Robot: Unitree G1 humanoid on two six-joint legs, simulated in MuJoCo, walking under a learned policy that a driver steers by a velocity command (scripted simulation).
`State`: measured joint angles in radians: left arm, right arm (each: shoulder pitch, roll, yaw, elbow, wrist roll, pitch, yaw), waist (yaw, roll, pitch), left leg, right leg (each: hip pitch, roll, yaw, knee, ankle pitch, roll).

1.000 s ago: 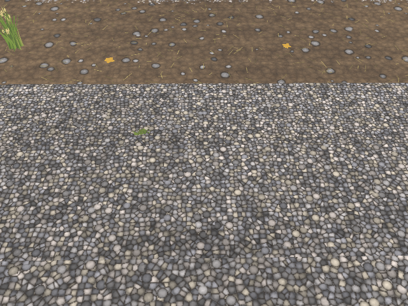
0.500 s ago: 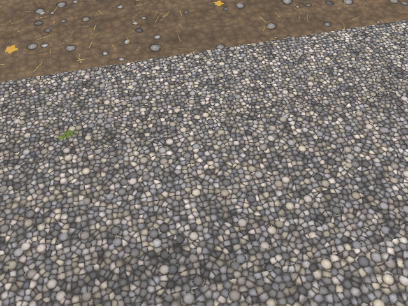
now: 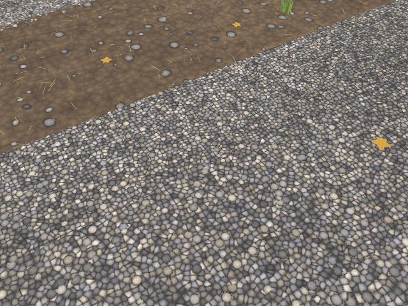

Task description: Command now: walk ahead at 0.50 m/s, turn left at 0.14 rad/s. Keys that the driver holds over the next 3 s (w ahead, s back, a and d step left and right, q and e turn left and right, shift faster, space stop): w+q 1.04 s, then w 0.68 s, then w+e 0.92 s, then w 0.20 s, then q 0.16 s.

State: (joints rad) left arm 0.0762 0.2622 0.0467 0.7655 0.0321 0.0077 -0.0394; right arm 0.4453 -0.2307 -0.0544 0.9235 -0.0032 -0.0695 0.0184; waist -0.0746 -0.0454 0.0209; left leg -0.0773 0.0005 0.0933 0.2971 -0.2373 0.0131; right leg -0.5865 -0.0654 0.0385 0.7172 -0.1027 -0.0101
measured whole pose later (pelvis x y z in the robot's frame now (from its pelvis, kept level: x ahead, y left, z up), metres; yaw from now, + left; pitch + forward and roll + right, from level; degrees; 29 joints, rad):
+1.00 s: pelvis +0.44 +0.13 -0.20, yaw +33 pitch +0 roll +2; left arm 0.20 0.21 0.03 0.85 0.05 -0.02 0.01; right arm 0.28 -0.22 -0.05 0.95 -0.02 -0.02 -0.01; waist 0.01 -0.03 0.13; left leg -0.33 -0.14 0.05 0.58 -0.26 0.13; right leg -0.70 -0.15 0.03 1.40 -0.36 0.04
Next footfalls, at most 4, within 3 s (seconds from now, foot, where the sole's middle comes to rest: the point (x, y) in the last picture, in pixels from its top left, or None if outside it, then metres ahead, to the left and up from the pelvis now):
0.10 right None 0.19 -0.12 -0.78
0.80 left None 0.47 0.21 -0.95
1.24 right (153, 259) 0.74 0.15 -0.95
1.70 left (75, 257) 0.76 0.45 -0.95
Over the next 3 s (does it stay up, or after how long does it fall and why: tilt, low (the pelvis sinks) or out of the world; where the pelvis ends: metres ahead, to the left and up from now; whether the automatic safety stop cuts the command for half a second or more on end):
stays up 1.29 0.68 -0.35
